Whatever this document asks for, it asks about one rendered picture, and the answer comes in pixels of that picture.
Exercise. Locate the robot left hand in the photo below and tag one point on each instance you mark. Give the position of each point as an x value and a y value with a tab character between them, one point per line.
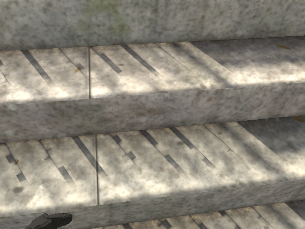
53	221

